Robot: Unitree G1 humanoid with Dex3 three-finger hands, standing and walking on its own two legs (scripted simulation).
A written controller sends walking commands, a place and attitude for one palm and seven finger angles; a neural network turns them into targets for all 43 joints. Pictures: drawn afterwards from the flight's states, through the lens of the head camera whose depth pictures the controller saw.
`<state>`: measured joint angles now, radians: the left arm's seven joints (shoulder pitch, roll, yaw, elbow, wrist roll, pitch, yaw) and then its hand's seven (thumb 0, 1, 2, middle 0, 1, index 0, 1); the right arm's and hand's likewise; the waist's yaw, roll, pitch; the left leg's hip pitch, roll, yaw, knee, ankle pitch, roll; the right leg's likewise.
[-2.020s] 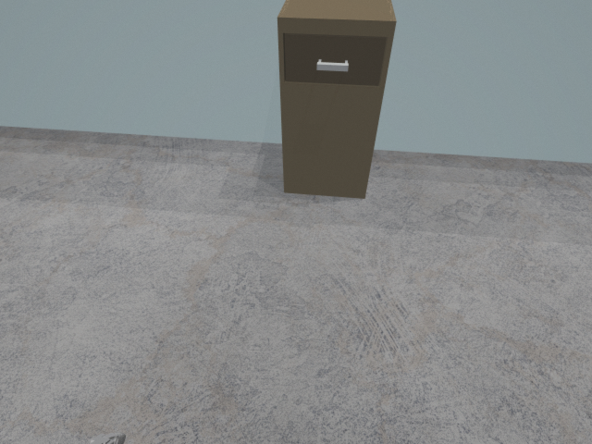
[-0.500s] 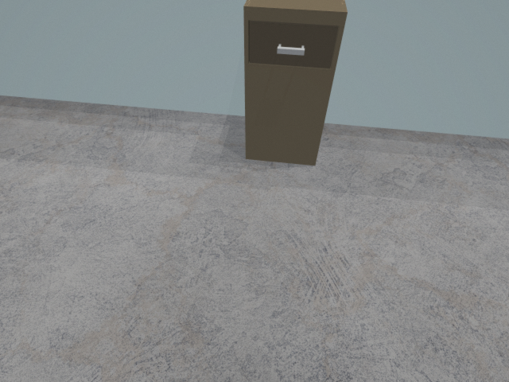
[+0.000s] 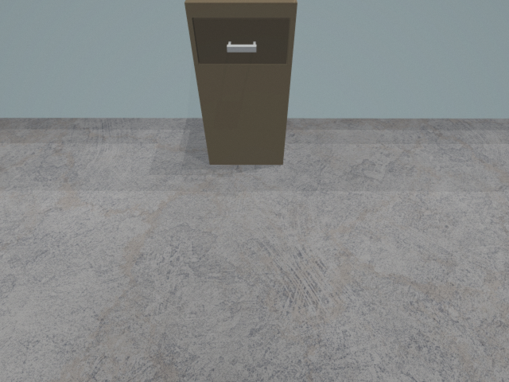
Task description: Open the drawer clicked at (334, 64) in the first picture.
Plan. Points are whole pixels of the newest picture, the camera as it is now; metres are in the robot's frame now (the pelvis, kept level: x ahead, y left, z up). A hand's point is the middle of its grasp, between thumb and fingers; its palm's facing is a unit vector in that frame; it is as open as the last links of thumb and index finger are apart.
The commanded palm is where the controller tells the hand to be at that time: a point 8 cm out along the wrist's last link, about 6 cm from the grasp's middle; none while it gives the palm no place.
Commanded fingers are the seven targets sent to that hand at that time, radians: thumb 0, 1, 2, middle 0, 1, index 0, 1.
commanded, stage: walk to a spot facing it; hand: left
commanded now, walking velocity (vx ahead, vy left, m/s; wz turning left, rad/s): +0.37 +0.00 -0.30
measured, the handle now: (241, 46) +1.31 +0.18 -0.07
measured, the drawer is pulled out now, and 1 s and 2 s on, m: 0.00 0.00 0.00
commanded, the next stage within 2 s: turn to face it in 0.92 s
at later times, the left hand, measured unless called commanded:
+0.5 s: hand (156, 318) +0.26 +0.23 -0.17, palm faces -0.11 -0.98 -0.17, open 7.4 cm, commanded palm none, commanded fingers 0.00 0.90 0.90 -0.20 -0.30 -0.20 -0.30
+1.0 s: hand (255, 194) +0.61 +0.06 -0.17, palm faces -0.41 -0.90 -0.16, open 7.3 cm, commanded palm none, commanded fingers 0.00 0.90 0.90 -0.20 -0.30 -0.20 -0.30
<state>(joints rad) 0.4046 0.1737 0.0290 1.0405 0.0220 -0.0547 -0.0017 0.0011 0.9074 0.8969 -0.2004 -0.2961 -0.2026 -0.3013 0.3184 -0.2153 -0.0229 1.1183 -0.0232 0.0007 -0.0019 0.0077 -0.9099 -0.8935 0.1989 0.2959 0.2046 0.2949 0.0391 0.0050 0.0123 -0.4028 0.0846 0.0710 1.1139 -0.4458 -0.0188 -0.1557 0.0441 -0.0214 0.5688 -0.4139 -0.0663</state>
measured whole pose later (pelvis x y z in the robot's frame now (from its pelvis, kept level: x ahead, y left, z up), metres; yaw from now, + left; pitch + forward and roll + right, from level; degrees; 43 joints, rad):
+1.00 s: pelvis +0.44 -0.05 -0.01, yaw -24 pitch -1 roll -1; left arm 0.12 0.17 0.06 0.96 0.02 -0.04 -0.02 0.00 0.91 0.90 -0.20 -0.30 -0.20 -0.30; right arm 0.45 -0.12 -0.03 1.14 -0.01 -0.03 -0.01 0.01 -0.91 -0.89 0.20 0.30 0.20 0.29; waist -0.05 0.00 0.10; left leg -0.23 0.14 0.16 1.20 -0.49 -0.03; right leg -0.41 0.01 -0.15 0.66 -0.24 -0.09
